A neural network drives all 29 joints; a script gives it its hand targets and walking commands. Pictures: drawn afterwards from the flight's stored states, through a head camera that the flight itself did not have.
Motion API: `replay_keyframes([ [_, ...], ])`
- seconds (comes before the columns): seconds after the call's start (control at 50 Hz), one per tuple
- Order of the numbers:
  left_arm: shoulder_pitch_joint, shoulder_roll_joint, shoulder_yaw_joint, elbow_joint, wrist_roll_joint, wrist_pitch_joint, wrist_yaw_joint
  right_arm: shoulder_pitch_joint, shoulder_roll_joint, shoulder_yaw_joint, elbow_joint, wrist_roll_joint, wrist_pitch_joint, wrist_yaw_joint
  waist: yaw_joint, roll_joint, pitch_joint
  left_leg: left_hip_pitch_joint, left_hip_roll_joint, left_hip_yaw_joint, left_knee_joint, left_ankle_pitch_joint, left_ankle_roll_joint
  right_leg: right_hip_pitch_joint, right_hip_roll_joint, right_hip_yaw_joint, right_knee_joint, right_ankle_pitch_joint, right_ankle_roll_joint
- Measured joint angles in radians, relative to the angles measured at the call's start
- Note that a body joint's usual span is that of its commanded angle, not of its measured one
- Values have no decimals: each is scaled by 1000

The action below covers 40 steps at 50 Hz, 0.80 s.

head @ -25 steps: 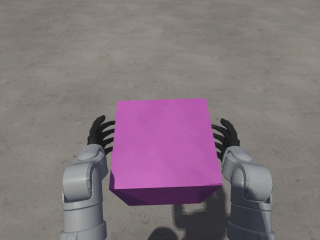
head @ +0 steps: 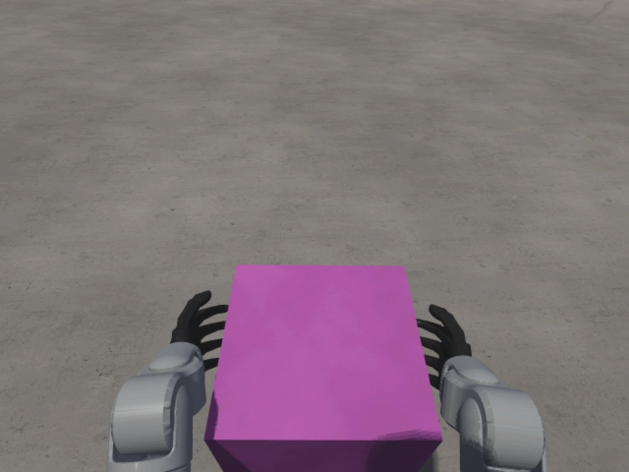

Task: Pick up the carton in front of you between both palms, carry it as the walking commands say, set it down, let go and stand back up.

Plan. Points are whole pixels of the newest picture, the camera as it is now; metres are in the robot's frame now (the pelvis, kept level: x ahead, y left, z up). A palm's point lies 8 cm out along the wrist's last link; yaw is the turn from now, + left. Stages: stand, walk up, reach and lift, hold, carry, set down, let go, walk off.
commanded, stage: carry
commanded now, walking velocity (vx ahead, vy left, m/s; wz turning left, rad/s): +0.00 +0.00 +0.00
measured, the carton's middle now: (319, 386) +0.25 +0.00 +0.00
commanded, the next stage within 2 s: none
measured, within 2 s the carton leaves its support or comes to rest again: neither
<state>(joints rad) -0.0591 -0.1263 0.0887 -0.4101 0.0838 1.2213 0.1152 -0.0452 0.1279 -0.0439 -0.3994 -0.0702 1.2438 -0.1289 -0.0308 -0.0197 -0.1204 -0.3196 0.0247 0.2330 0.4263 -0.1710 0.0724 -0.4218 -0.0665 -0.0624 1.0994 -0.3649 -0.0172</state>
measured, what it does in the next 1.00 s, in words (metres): walks ahead: right foot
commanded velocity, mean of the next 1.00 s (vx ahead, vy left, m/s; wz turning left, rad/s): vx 0.00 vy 0.00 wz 0.00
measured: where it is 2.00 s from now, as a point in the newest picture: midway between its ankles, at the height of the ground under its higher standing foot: outside the picture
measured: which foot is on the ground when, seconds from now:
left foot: down 0.00-1.00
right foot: up 0.00-0.22, down 0.24-1.00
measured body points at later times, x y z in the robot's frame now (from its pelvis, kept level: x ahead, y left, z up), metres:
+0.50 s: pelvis +0.19 -0.04 -0.01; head +0.18 -0.05 +0.44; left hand +0.45 +0.13 +0.08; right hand +0.45 -0.18 +0.08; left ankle +0.06 +0.08 -0.74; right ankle +0.23 -0.12 -0.74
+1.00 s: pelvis +0.17 -0.02 -0.01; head +0.14 -0.02 +0.44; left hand +0.42 +0.15 +0.08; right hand +0.43 -0.16 +0.08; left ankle +0.06 +0.08 -0.74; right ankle +0.23 -0.12 -0.74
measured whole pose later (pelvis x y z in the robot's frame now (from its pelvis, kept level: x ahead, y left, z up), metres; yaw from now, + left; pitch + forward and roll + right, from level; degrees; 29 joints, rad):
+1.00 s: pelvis +0.17 -0.02 -0.01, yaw +3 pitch +2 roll -1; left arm -0.06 -0.13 0.07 -0.43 0.09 1.22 0.11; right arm -0.05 0.13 -0.05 -0.45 -0.08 1.26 -0.13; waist 0.00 0.02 -0.14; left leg -0.13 0.06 0.12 0.54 -0.44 -0.02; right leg -0.38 -0.07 -0.22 0.56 -0.21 -0.03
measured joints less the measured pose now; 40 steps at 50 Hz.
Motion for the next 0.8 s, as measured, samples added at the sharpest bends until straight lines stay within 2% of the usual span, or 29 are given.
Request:
replay_keyframes([
  [0.12, 18, -1, -17, -37, 5, -38, -6, 18, 0, 6, -42, 3, -34, 1, 14, 9, 19, 127, 17, -25, -97, -27, -29, -103, -14, -47, -378, 123, 31],
  [0.22, 17, 0, -15, -92, -2, -29, -6, 14, 0, 15, -92, 3, -26, 1, 33, 8, 15, 193, 27, -36, -23, -141, -69, -34, 1, -108, -615, 339, 41],
  [0.24, 13, -1, -15, -98, -3, -23, -6, 12, -1, 16, -101, 1, -20, 1, 35, 3, 9, 200, 26, -40, 14, -178, -80, 3, 0, -118, -660, 372, 32],
  [0.28, -2, -1, -20, -75, -3, -24, -4, -5, -2, -1, -97, -1, -5, 2, 41, 45, -5, 186, 58, -61, 94, -236, -100, 25, 26, -139, -645, 276, -24],
  [0.32, -24, -2, -21, -38, -4, -18, -3, -13, -2, -17, -86, -7, 13, 2, 39, 73, -10, 172, 72, -94, 127, -252, -112, 31, 37, -156, -624, 225, -47],
  [0.44, -31, -2, -9, 0, -7, -15, -4, -28, -1, -18, -52, -17, 27, 3, 33, 73, -11, 201, 70, -113, 36, -234, -117, 50, 38, -167, -617, 183, -43],
  [0.58, -22, -2, -6, -27, -6, -33, -5, -30, 0, -10, -58, -10, 1, 3, 38, 49, -6, 187, 68, -118, 76, -254, -126, 34, 28, -169, -567, 140, -38],
  [0.8, 1, -1, -17, -37, -2, -22, -5, 2, -1, -3, -64, -6, 0, 3, 35, 39, -13, 192, 53, -117, 109, -291, -103, 27, 6, -163, -512, 116, -20],
])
